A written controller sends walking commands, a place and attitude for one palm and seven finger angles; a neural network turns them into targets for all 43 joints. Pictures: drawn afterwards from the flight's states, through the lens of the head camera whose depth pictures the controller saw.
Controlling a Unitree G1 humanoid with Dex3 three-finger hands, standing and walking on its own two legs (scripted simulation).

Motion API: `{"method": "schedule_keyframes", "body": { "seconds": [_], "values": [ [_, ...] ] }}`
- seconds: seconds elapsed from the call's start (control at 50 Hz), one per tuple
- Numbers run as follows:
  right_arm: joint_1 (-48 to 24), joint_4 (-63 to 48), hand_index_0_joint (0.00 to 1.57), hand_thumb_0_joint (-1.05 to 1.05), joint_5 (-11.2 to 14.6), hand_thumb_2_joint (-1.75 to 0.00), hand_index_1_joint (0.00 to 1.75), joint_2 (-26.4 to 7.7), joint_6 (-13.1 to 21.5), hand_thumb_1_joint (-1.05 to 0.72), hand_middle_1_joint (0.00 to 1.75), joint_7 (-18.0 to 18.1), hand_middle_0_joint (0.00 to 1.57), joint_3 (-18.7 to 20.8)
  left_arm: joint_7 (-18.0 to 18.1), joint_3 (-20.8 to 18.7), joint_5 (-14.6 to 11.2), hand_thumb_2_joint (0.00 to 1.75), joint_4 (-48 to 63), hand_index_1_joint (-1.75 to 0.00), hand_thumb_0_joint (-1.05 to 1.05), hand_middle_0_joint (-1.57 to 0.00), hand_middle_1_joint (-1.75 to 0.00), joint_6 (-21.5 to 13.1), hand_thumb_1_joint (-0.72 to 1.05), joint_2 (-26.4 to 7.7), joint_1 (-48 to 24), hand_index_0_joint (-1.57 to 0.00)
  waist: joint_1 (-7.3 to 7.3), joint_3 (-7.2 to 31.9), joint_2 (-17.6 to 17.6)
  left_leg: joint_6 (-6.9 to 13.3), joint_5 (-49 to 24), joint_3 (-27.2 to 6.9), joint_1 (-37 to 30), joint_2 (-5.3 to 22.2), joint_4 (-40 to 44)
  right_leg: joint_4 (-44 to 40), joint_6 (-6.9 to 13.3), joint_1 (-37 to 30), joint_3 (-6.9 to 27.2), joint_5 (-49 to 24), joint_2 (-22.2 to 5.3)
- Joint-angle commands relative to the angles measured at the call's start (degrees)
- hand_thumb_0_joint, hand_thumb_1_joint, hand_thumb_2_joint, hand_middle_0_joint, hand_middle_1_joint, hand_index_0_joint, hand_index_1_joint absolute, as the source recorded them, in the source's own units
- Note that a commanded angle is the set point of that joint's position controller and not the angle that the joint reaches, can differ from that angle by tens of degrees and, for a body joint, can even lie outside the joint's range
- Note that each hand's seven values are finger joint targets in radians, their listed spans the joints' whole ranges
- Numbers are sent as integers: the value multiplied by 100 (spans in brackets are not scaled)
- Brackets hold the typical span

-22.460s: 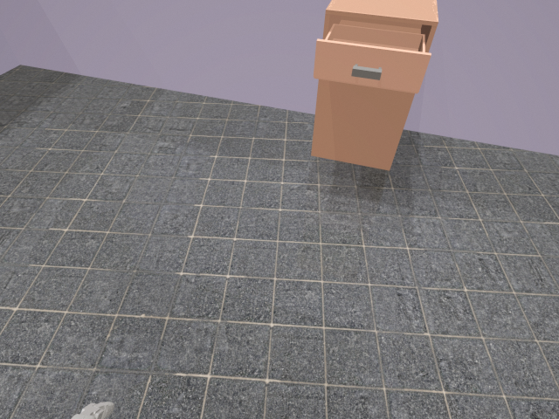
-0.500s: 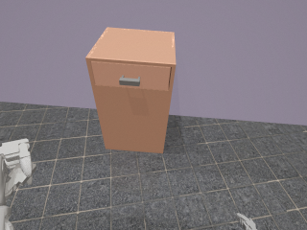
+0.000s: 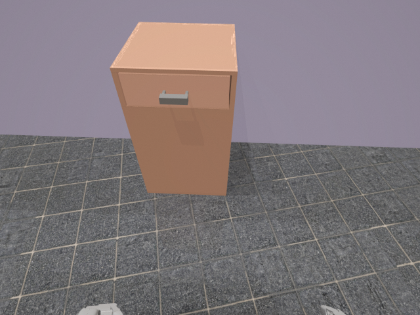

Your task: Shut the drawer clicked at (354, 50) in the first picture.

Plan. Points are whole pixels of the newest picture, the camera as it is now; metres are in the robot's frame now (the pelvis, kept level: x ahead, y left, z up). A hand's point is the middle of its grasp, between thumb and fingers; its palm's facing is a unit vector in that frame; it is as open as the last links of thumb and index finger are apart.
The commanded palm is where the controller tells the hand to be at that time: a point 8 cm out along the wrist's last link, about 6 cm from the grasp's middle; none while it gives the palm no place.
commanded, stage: let the arm hang, fingers relaxed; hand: left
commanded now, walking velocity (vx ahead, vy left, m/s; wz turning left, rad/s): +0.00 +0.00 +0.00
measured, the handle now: (174, 96) +0.86 +0.17 -0.07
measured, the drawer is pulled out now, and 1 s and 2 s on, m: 0.00 0.00 0.00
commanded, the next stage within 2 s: look to check the result in 0.86 s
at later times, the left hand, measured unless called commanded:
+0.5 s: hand out of the picture -0.03 +0.21 -0.15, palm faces +0.02 -0.96 -0.27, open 6.8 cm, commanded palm none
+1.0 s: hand out of the picture +0.04 +0.17 -0.16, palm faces +0.01 -0.98 -0.21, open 7.4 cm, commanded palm none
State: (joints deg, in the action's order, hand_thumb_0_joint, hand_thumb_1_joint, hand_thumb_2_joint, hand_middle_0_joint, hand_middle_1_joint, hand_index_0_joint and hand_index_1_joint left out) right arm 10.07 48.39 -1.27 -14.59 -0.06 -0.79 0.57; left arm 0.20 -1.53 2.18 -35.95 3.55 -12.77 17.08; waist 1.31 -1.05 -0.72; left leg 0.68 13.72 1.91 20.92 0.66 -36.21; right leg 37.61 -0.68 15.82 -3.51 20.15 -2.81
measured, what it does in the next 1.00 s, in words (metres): stands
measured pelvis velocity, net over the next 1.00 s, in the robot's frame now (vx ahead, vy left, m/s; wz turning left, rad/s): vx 0.02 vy -0.01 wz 0.00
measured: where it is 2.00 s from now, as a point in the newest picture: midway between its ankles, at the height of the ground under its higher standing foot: outside the picture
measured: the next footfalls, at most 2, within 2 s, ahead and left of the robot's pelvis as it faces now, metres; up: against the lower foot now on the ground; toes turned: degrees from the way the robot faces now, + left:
none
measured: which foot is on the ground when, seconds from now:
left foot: down 0.00-1.00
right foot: down 0.00-1.00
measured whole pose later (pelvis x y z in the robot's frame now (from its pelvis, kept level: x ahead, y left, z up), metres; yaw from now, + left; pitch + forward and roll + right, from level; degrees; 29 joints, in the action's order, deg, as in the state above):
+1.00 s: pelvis +0.02 -0.01 +0.02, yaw +0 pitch -2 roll +0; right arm 13.9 65.2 -0.9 -9.1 -0.4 1.1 1.5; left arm 1.3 -1.0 0.7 -64.6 -0.1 -10.0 12.1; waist 0.7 -3.9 -0.6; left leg -0.3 9.1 1.7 13.4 1.4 -24.2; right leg 24.4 0.0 8.0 -3.9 14.7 -1.4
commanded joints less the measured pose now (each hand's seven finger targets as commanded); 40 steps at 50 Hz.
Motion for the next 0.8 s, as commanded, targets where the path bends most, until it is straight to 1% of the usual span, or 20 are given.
{"method": "schedule_keyframes", "body": {
  "seconds": [0.0, 0.02, 0.04, 0.06, 0.08, 0.1, 0.12, 0.16, 0.22, 0.3, 0.34, 0.42, 0.44, 0.48, 0.52, 0.58, 0.62, 0.7, 0.72, 0.78],
  "values": [
    [-167, -148, 20, 0, -46, -90, 30, -572, 22, -90, 30, 71, 20, 114, 58, -146, -99, 90, -332, -104, 0, -88, -104, -280, 90, -869, 41, -88, -149, -127, -873, 188, -89, -776, -140, 449, 1302, -1248, 257, 87, 480, 74, -245],
    [-105, -91, 20, 0, -25, -90, 30, -594, -2, -90, 30, 84, 20, 121, 60, -135, -99, 90, -573, -99, 0, -84, -99, -287, 90, -915, 145, -84, -178, -78, -892, 176, 135, -809, -91, 442, 1371, -1325, 258, -78, 449, 91, -212],
    [-52, 20, 20, 0, -18, -90, 30, -529, -14, -90, 30, 101, 20, 116, 57, -118, -111, 90, -833, -95, 0, -80, -95, -300, 90, -841, 188, -80, -164, -37, -912, 150, 424, -775, -98, 405, 1416, -1436, 281, -136, 473, 159, -215],
    [22, 133, 20, 0, -29, -90, 30, -478, -43, -90, 30, 124, 20, 130, 63, -124, -132, 90, -1062, -91, 0, -76, -91, -310, 90, -785, 235, -76, -165, -29, -1059, 136, 657, -760, -138, 401, 1475, -1517, 318, -150, 487, 216, -213],
    [107, 208, 20, 0, -17, -90, 30, -460, -44, -90, 30, 134, 20, 136, 52, -120, -132, 90, -1259, -86, 0, -72, -86, -324, 90, -800, 287, -72, -164, 100, -1098, 133, 760, -757, -229, 379, 1496, -1582, 338, -207, 491, 202, -223],
    [161, 269, 20, 0, -26, -90, 30, -452, -51, -90, 30, 149, 20, 165, 52, -152, -117, 90, -1401, -82, 0, -68, -82, -328, 90, -767, 287, -68, -148, 80, -1109, 134, 888, -757, -272, 378, 1532, -1629, 360, -179, 453, 244, -220],
    [242, 325, 20, 0, -7, -90, 30, -538, -60, -90, 30, 158, 20, 192, 44, -146, -115, 90, -1517, -78, 0, -64, -78, -336, 90, -835, 271, -64, -139, 61, -907, 147, 883, -824, -345, 431, 1560, -1667, 361, -158, 407, 231, -196],
    [370, 498, 20, 0, 3, -90, 30, -504, -68, -90, 30, 173, 20, 216, 33, -118, -122, 90, -1792, -69, 0, -56, -69, -345, 90, -792, 276, -56, -118, 92, -646, 154, 982, -843, -485, 450, 1634, -1772, 373, -89, 394, 324, -209],
    [547, 691, 20, 0, 24, -90, 30, -528, -84, -90, 30, 183, 20, 258, 40, -87, -118, 90, -2082, -56, 0, -44, -56, -362, 90, -804, 266, -44, -90, -70, -103, 157, 823, -790, -646, 463, 1613, -1902, 379, 110, 377, 456, -241],
    [648, 958, 20, 0, 32, -90, 30, -479, -61, -90, 30, 199, 20, 252, 63, -63, -128, 90, -2390, -39, 0, -28, -39, -372, 90, -771, 264, -28, -84, -263, 24, 172, 655, -766, -744, 496, 1710, -1953, 371, 216, 370, 422, -283],
    [663, 1057, 20, 0, 39, -90, 30, -452, -50, -90, 30, 197, 20, 246, 75, -47, -135, 90, -2503, -30, 0, -20, -30, -387, 90, -766, 306, -20, -96, -251, 105, 165, 494, -703, -810, 490, 1693, -1962, 371, 187, 371, 353, -303],
    [676, 1204, 20, 0, 43, -90, 30, -413, -43, -90, 30, 199, 20, 243, 97, -49, -131, 90, -2637, -30, 0, -20, -30, -381, 90, -752, 283, -20, -118, -406, 63, 160, 464, -691, -741, 480, 1779, -1946, 350, 164, 373, 338, -288],
    [663, 1252, 20, 0, 35, -90, 30, -339, -38, -90, 30, 196, 20, 230, 102, -47, -134, 90, -2654, -30, 0, -20, -30, -386, 90, -727, 274, -20, -127, -385, 138, 154, 377, -646, -756, 467, 1756, -1966, 350, 125, 378, 295, -313],
    [675, 1305, 20, 0, 25, -90, 30, -307, -40, -90, 30, 198, 20, 223, 110, -43, -140, 90, -2694, -30, 0, -20, -30, -380, 90, -698, 204, -20, -111, -439, 82, 141, 371, -637, -764, 453, 1772, -1968, 344, 159, 383, 352, -313],
    [655, 1331, 20, 0, 33, -90, 30, -313, -31, -90, 30, 196, 20, 227, 118, -57, -132, 90, -2695, -30, 0, -20, -30, -386, 90, -715, 190, -20, -131, -433, 39, 139, 284, -629, -773, 463, 1782, -1942, 332, 110, 372, 256, -301],
    [633, 1389, 20, 0, 14, -90, 30, -217, -19, -90, 30, 200, 20, 210, 123, -54, -137, 90, -2699, -30, 0, -20, -30, -392, 90, -635, 93, -20, -122, -482, -19, 124, 145, -585, -750, 448, 1781, -1949, 322, 64, 393, 106, -318],
    [632, 1403, 20, 0, 22, -90, 30, -217, -11, -90, 30, 198, 20, 215, 130, -63, -133, 90, -2692, -30, 0, -20, -30, -402, 90, -649, 62, -20, -137, -428, 35, 115, -40, -563, -782, 445, 1734, -1939, 321, -9, 394, -6, -319],
    [614, 1448, 20, 0, 16, -90, 30, -151, 23, -90, 30, 211, 20, 194, 131, -70, -148, 90, -2670, -30, 0, -20, -30, -415, 90, -583, -64, -20, -124, -298, -99, 95, -409, -527, -853, 458, 1678, -1916, 303, -197, 381, -322, -346],
    [630, 1445, 20, 0, 22, -90, 30, -169, 30, -90, 30, 211, 20, 201, 136, -86, -144, 90, -2663, -30, 0, -20, -30, -428, 90, -612, -41, -20, -138, -192, -61, 96, -585, -517, -890, 464, 1636, -1899, 307, -293, 370, -447, -351],
    [611, 1485, 20, 0, 15, -90, 30, -93, 33, -90, 30, 225, 20, 176, 140, -72, -157, 90, -2675, -30, 0, -20, -30, -423, 90, -520, -117, -20, -121, -276, -112, 80, -706, -485, -909, 468, 1627, -1925, 299, -291, 383, -561, -356]
  ]
}}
